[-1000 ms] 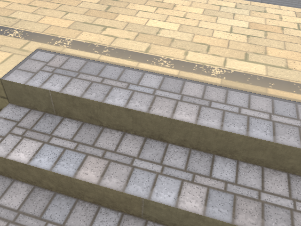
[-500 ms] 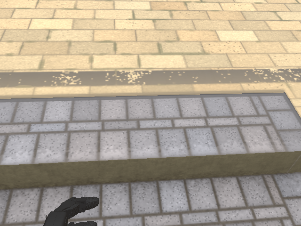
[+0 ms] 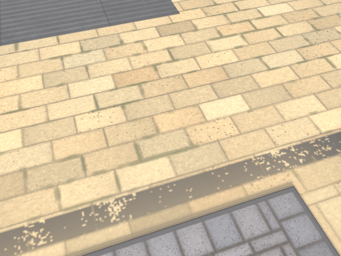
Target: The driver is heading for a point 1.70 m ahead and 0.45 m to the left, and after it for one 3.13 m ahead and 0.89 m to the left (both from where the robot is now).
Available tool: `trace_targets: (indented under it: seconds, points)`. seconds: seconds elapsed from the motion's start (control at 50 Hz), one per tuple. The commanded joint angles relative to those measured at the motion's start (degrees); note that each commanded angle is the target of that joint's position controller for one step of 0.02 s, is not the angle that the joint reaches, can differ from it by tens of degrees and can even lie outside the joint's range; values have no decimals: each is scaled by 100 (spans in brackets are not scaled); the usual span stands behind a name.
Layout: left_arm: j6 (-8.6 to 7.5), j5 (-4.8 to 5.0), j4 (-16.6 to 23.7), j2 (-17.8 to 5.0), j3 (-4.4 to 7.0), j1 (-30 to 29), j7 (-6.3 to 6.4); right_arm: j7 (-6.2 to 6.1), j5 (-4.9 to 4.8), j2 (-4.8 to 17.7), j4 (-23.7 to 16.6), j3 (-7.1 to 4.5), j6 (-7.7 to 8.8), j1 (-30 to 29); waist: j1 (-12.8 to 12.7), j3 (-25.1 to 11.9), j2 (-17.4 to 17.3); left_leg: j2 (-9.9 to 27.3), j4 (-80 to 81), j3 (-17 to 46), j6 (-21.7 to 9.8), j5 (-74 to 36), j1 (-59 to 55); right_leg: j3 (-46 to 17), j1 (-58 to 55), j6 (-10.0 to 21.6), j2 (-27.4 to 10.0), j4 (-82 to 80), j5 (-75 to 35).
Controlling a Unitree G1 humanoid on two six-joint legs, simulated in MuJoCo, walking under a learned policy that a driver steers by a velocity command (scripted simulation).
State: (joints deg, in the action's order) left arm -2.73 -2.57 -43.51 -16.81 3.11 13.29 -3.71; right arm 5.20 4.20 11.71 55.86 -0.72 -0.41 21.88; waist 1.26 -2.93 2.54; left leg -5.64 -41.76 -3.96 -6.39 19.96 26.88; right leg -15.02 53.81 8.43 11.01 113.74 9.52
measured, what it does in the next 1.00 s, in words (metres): climbs, turning left: right foot 0.15 m higher, then left foot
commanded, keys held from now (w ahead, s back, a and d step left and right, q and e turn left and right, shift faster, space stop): q+shift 0.42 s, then shift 0.38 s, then e+shift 0.20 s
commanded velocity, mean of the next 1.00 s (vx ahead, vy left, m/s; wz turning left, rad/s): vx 0.08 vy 0.00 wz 0.43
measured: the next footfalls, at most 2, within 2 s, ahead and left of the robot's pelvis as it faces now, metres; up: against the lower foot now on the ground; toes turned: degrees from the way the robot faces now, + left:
right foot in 0.26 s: +0.37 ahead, -0.09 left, +0.15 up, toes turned +13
left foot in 0.66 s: +0.30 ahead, +0.18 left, +0.15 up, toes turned +30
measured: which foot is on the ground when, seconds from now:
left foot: down 0.00-0.28, up 0.30-0.64, down 0.66-1.00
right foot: up 0.00-0.24, down 0.26-0.66, up 0.68-0.96, down 0.98-1.00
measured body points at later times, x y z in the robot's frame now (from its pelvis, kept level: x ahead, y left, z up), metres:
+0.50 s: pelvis +0.22 +0.00 +0.15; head +0.22 +0.02 +0.60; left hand +0.21 +0.29 +0.03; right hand +0.53 -0.15 +0.09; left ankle +0.19 +0.12 -0.47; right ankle +0.33 -0.09 -0.56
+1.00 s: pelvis +0.28 +0.04 +0.16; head +0.30 +0.04 +0.61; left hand +0.30 +0.32 +0.06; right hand +0.54 -0.08 +0.06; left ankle +0.27 +0.16 -0.56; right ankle +0.35 -0.06 -0.56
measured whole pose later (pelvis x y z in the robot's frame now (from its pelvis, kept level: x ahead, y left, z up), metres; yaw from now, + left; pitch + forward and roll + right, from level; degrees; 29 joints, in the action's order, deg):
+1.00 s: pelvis +0.28 +0.04 +0.16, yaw +26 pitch +2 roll +1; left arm 0.8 0.2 -41.9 -12.1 1.4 10.3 0.5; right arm -2.0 0.4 10.3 36.2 -0.4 -0.5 8.3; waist -0.3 -0.6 -0.4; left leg 0.7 -36.3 -4.8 -1.1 15.6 22.6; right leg -0.3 21.7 -0.1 -2.1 38.5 17.5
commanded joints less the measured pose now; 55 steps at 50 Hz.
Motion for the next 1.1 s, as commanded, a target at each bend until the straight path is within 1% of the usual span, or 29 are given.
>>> trace_targets:
  seconds: [0.02,0.04,0.08,0.12,0.18,0.24,0.26,0.28,0.3,0.32,0.34,0.38,0.4,0.46,0.48,0.52,0.56,0.64,0.68,0.7,0.78,0.84,0.96,0.98,1.0,1.02,1.04,1.06,1.1]
  points:
    - [27,31,881,639,-546,-5,280,90,176,-812,-201,228,425,-1229,-1172,-432,3,744,1697,960,-331,-3841,-59,1139,1433,90,-980,-487,1193]
    - [-97,118,1019,709,-596,-202,270,-42,160,-417,-297,155,633,-883,-1061,-554,-126,277,1776,835,-292,-3534,714,1612,469,-210,-982,-985,1083]
    - [-213,314,1380,640,-695,-1220,199,-312,183,170,141,59,748,870,-253,-623,-814,429,1970,1578,-335,-3626,-261,1858,1166,-577,-858,-260,1530]
    - [-114,231,1591,446,-722,-2036,240,-208,259,404,148,76,647,1463,73,-488,-869,748,2096,2282,-568,-3262,-999,1712,1788,-790,-977,-1712,758]
    - [112,-20,1766,591,-654,-2480,296,37,-261,708,-577,-33,811,805,-426,-120,-1490,1234,2696,2674,-665,-5141,-738,2210,332,-765,-1050,-3142,1556]
    - [138,42,1362,-179,-315,-1582,412,49,-364,1444,-1213,-295,1043,241,-985,-494,-1573,1497,2178,2657,-378,-9223,-663,2378,-2208,-593,-446,-5030,1161]
    - [145,136,1013,-443,-164,-374,552,89,-322,1508,-1443,-399,1027,-218,-1328,-1201,-1426,1384,1164,2553,-151,-9682,-291,1710,-3799,-286,-566,-5611,269]
    - [79,160,547,-699,-68,1225,722,101,-286,912,-1777,-343,1050,-446,-1668,-2771,-9,592,-893,2176,189,-7387,529,94,-6138,444,-1553,-6594,-1817]
    - [58,-76,476,-851,-108,1387,526,115,-16,-21,-1571,-125,927,847,-1037,-3858,2737,-782,-4694,2065,613,636,1764,-3942,-6470,2547,-4050,-8536,-2441]
    - [-215,-189,691,-1093,-14,539,480,234,-160,652,-1235,-380,771,891,-740,-1697,1104,-174,-6512,2213,653,-275,2327,-4362,-4306,2015,-3764,-9119,-164]
    - [-389,75,553,-596,-76,-534,394,60,-267,672,-1148,-423,644,195,-444,-554,612,79,-6850,1736,606,-478,2691,-2698,-2957,1432,-3374,-8888,1455]
    - [-596,314,136,1018,-483,-1195,422,-258,71,137,-1131,-188,501,24,71,-622,-488,696,-5986,1332,379,-299,2254,-702,-2303,788,-3051,-8553,1177]
    - [-632,332,66,1354,-527,-1433,597,-256,173,-54,-1192,-92,479,-325,220,-459,-622,1035,-5230,1207,477,215,1802,16,-2155,452,-2740,-8730,667]
    - [-635,191,-98,341,-144,-1145,986,-62,-127,241,-1656,-63,568,-1494,-128,-776,-8,1100,-4099,848,890,99,1608,1091,-2840,210,-2338,-9147,-292]
    - [-238,270,-293,-154,-19,-803,955,-327,-946,-7,-2176,59,163,-1485,218,182,236,1006,-2932,511,848,523,1761,1402,-2616,152,-2634,-9222,-1431]
    - [15,236,-128,-427,111,-711,807,-448,-772,85,-1964,125,-37,-1137,109,-123,4,724,-1331,82,725,417,393,2108,-2464,189,-2231,-9322,-1279]
    - [-62,276,139,-757,210,-1096,674,-355,-545,519,-1936,-33,-103,-830,283,-522,329,948,-990,374,616,-662,-344,1805,-2657,263,-2801,-9522,-990]
    - [95,337,-142,-369,131,-385,551,-354,-389,866,-1954,-252,-157,-895,33,-233,-134,541,1081,107,161,-520,-1380,2158,-2933,-308,-2443,-8571,1201]
    - [193,152,163,-2,-17,-460,558,-485,-233,1556,-2459,-371,-112,-1171,-80,-37,-2050,2448,2429,3158,-838,-687,-1906,2412,-1150,-1099,-1285,-6029,2482]
    - [249,207,218,-305,63,-547,622,-532,-158,1387,-2506,-356,-44,-1099,145,-408,-1648,2620,2533,3507,-1220,-432,-1602,1655,-1206,-1168,-1406,-5066,2445]
    - [283,221,230,-243,68,-324,697,-648,-283,606,-2740,-111,136,-1894,-315,-698,-867,1945,2121,2401,-601,-1116,-1104,1049,-1607,-1277,-1622,-4604,1386]
    - [226,261,72,183,-100,63,632,-644,-228,129,-2542,34,206,-1724,-356,-885,-674,1740,1998,1582,-567,-1849,-1074,1116,-2495,-1264,-1670,-5788,1083]
    - [273,306,522,-284,37,-372,403,-770,-450,1029,-2233,-359,1,-1093,-64,-180,-950,1915,1643,1366,-399,-1188,-1333,1668,-3170,-753,-1288,-8065,49]
    - [309,218,655,-466,84,-408,399,-808,-465,941,-2198,-381,22,-1057,-20,-103,-698,1709,1257,1072,-125,-860,-1030,1221,-3344,-555,-1518,-8051,-850]
    - [337,247,783,-741,196,-440,423,-826,-382,713,-2296,-365,56,-1035,128,-32,194,1122,687,357,271,-373,-513,483,-3537,-182,-1871,-8215,-1440]
    - [360,324,857,-834,277,-264,468,-853,-327,518,-2448,-317,60,-1519,-143,48,1138,385,-305,-249,713,-130,165,-537,-3764,426,-2258,-8803,-1231]
    - [347,267,961,-851,307,-58,515,-860,-378,436,-2566,-303,74,-1910,-435,3,1433,69,-982,14,863,505,833,-1303,-4202,841,-2567,-9169,-1107]
    - [285,166,1041,-773,317,117,557,-831,-434,357,-2639,-283,85,-2175,-642,-140,1343,104,-1934,508,913,1323,1343,-1653,-4562,1009,-2690,-9257,-1191]
    - [221,277,1294,-614,286,-280,628,-738,-417,354,-2611,-264,118,-1858,-309,-359,588,303,-2679,965,958,1209,1548,-1438,-4633,803,-2470,-8916,-1333]
Keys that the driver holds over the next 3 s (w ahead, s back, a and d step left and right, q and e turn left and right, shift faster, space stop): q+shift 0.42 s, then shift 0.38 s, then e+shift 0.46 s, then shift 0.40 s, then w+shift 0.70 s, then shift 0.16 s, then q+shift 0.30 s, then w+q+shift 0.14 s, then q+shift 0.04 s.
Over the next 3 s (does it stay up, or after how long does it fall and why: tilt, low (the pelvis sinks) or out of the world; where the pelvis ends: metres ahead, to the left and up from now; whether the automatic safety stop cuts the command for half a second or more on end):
stays up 0.97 0.14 0.16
